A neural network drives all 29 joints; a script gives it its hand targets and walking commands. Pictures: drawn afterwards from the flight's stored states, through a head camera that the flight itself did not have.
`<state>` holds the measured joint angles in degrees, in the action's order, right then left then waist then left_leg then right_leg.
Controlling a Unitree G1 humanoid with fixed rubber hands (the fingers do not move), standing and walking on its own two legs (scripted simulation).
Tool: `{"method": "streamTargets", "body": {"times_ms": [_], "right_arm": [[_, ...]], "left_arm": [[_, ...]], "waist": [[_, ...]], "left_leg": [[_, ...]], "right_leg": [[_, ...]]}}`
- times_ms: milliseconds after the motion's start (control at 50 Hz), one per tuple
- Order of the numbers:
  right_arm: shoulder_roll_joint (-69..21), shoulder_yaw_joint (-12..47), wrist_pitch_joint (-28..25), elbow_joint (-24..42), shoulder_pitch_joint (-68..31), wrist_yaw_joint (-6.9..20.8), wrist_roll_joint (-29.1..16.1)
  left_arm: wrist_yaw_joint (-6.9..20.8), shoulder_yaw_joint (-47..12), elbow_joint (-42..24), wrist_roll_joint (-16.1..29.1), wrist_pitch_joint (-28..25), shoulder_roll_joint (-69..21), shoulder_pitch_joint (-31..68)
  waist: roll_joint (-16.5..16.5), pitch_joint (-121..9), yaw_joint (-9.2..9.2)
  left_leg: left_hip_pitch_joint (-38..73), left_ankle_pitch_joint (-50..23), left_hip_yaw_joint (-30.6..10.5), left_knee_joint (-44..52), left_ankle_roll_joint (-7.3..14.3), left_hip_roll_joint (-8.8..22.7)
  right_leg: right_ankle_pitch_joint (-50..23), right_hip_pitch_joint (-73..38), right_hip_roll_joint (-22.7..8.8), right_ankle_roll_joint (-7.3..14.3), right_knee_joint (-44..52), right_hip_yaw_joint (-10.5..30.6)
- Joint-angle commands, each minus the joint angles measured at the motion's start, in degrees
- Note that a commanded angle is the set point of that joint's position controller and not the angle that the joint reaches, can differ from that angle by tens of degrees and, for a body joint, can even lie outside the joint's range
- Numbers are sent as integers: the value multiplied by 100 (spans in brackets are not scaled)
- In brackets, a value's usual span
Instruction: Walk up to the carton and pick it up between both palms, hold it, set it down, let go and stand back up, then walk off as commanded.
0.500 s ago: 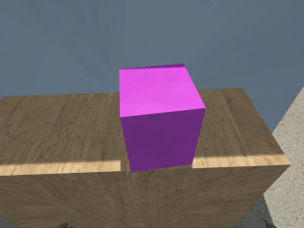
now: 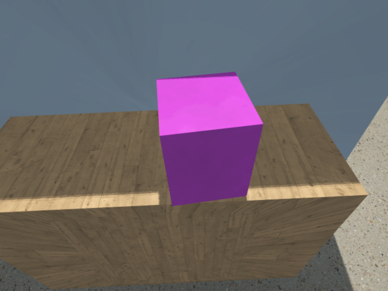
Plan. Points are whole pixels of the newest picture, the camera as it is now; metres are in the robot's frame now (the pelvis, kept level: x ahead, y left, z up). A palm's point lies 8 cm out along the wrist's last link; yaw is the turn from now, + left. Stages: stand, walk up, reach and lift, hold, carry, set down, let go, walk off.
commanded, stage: stand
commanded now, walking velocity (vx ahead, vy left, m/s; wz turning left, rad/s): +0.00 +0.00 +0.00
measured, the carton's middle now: (203, 139) +0.47 +0.01 +0.05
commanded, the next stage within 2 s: walk off in 0.68 s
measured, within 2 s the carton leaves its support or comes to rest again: neither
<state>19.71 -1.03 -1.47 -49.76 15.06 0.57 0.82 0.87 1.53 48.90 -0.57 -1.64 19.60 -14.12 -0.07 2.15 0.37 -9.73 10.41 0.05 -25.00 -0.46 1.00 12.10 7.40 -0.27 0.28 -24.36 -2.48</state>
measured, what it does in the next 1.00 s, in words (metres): stands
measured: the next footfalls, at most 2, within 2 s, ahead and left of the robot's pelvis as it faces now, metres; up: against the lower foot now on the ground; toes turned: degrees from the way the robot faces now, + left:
left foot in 1.64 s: -0.15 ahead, +0.12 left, +0.00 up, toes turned -1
right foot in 1.98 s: -0.26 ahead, -0.13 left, +0.00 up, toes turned -1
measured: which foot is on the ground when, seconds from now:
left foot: down 0.00-1.00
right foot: down 0.00-1.00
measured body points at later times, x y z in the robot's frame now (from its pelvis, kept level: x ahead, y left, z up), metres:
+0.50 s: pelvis -0.01 +0.01 +0.00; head -0.02 +0.01 +0.45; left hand +0.06 +0.31 -0.12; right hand +0.06 -0.29 -0.12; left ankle +0.04 +0.12 -0.74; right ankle +0.02 -0.12 -0.74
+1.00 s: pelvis -0.01 +0.01 -0.01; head +0.01 +0.01 +0.44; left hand +0.08 +0.33 -0.12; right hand +0.08 -0.30 -0.12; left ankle +0.04 +0.12 -0.74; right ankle +0.02 -0.12 -0.74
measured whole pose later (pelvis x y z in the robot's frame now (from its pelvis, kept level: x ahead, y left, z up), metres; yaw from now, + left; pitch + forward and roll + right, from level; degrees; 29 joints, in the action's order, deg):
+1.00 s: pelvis -0.01 +0.01 -0.01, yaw -1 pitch -3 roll +0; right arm 21.2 -1.9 0.6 -48.9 10.7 0.1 -0.2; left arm -0.9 2.8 50.9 0.4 0.0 22.2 -11.8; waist 0.8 5.5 0.1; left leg -14.8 11.1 1.7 -29.1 0.8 -0.2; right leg 13.8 14.9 -1.6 -0.2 -32.7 -0.3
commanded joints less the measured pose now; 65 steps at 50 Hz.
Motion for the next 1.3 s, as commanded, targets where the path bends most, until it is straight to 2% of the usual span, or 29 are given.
{"method": "streamTargets", "body": {"times_ms": [0,60,180,260,300,500,580,660,700,720,760,840,860,880,900,940,960,980,1000,1020,1060,1100,1120,1140,1160,1180,1200,1240,1280], "right_arm": [[1057,-255,-131,295,-151,-46,-29],[1043,-234,-111,232,-201,-53,-22],[1177,-264,-112,163,-301,-55,-30],[1155,-260,-76,86,-275,-53,-64],[1225,-267,-66,57,-255,-59,-46],[1141,-227,-62,-27,-268,-59,-69],[1108,-197,-85,-49,-337,-60,-71],[1216,-204,-73,-64,-451,-73,-76],[1213,-204,-60,-71,-488,-79,-70],[1120,-194,-69,-100,-385,-89,-82],[1198,-193,-63,-125,-377,-95,-86],[1141,-182,-68,-153,-446,-95,-92],[1392,-401,51,292,-409,-105,-104],[1407,-383,93,312,-352,-125,-115],[1460,-419,104,351,-222,-119,-133],[1646,-500,210,534,-107,-109,-88],[1765,-566,274,690,-255,-113,-41],[1847,-599,339,837,-339,-140,31],[1873,-648,364,977,-386,-161,59],[1886,-662,396,1131,-563,-198,96],[1814,-609,447,1305,-687,-268,158],[1715,-533,518,1352,-838,-289,99],[1612,-488,550,1303,-578,-264,92],[1377,-423,539,1271,-253,-255,55],[1182,-402,527,1294,-163,-246,24],[1296,-463,622,1239,-277,-337,57],[1383,-488,612,1255,-369,-339,31],[1452,-468,584,1097,-262,-302,-62],[1616,-522,623,1020,-1,-280,15]], "left_arm": [[-47,240,-277,10,-117,1022,93],[-41,240,-155,14,-110,1089,96],[-54,218,-26,27,-90,1068,179],[-64,212,56,11,-79,1118,185],[-63,183,110,39,-89,1061,84],[-77,183,187,17,-108,1173,242],[-110,168,298,45,-101,1139,104],[-89,144,276,28,-62,1150,185],[-111,149,289,34,-69,1138,149],[-115,137,307,25,-82,1147,201],[-110,138,354,42,-87,1160,147],[-127,131,367,54,-57,1143,281],[-189,408,47,123,15,1532,190],[-222,394,5,140,58,1444,102],[-241,413,-104,146,62,1426,54],[-282,457,-281,88,145,1343,25],[-287,478,-398,10,217,1204,-64],[-288,483,-486,-58,290,1099,-123],[-287,518,-606,-98,356,1132,-147],[-273,538,-661,-96,365,1208,-232],[-225,528,-687,-66,355,1238,-402],[-179,432,-704,-5,310,1149,-620],[-176,453,-718,-34,307,1292,-593],[-179,515,-823,-72,302,1645,-443],[-227,570,-1045,-79,289,2024,-180],[-228,545,-1116,-132,230,2040,-15],[-237,491,-1265,-158,189,1900,162],[-293,424,-1392,-130,251,1632,557],[-331,444,-1475,-144,337,1540,628]], "waist": [[77,37,-34],[-127,178,-41],[-176,164,-37],[-1,245,5],[-151,210,-35],[127,57,38],[-223,32,13],[93,62,-47],[-50,32,-83],[128,34,-10],[-134,57,-14],[110,64,3],[50,164,23],[-89,-7,-14],[-185,-434,4],[-618,-482,95],[-857,-452,49],[-1247,-294,40],[-1347,-223,16],[-1343,-235,-8],[-1161,-425,-27],[-950,-786,-212],[-397,-646,-160],[555,-439,-69],[1543,-243,-21],[1350,-217,-159],[1203,-17,-112],[978,196,-83],[863,-111,-20]], "left_leg": [[-144,400,-595,687,228,586],[-363,538,-597,752,219,594],[-446,966,-665,886,200,602],[-436,1126,-672,962,157,590],[-457,1126,-687,932,168,598],[-225,718,-650,846,175,617],[-221,525,-544,809,169,561],[-280,584,-593,877,168,598],[-307,440,-570,837,178,604],[-119,290,-573,820,157,617],[-200,358,-584,847,193,638],[-103,251,-615,843,186,660],[-193,-1822,-589,-27,304,594],[-148,-2507,-565,-234,446,664],[18,-2785,-626,-322,589,785],[-174,-2730,-1072,-3,1049,1251],[-383,-2844,-1334,98,1355,1631],[-700,-2800,-1597,298,1610,1913],[-881,-2599,-1739,441,1722,2081],[-922,-2346,-1602,376,1718,2057],[-703,-2248,-1296,-11,1455,1784],[-494,-1339,-803,-632,837,1230],[-637,-587,-602,-1098,555,923],[-1210,462,-220,-1796,255,313],[-1868,2525,56,-3180,-60,-540],[-1681,2996,-741,-4266,-19,-703],[-1684,2791,-1139,-4594,30,-764],[-1838,2097,-1282,-4937,-13,-863],[-1977,1901,-1229,-5212,-64,-900]], "right_leg": [[414,255,-564,91,724,596],[376,232,-587,60,716,617],[487,242,-567,64,717,605],[737,413,-568,51,791,607],[646,315,-592,51,772,644],[629,457,-631,46,834,634],[371,314,-680,45,807,692],[311,261,-642,14,772,615],[174,167,-664,24,764,643],[215,323,-671,24,795,630],[198,272,-683,16,823,691],[137,312,-691,-5,790,642],[-1686,583,-648,204,-47,670],[-2222,520,-646,278,-381,656],[-2147,465,-568,307,-737,582],[-902,709,-106,120,-1727,221],[216,749,110,10,-2211,79],[1663,860,239,-37,-2628,76],[2165,1015,205,-19,-3159,278],[2258,1143,113,2,-3404,505],[1710,1140,-6,13,-2749,549],[761,693,-121,83,-835,395],[466,510,-171,83,-39,651],[-165,391,-809,301,512,1625],[-1475,530,-1911,803,696,2962],[-1376,1274,-2164,1249,663,3080],[-1033,1484,-1970,1125,717,2954],[-1357,1167,-1500,987,435,2097],[-1603,570,-1419,1128,146,1904]]}}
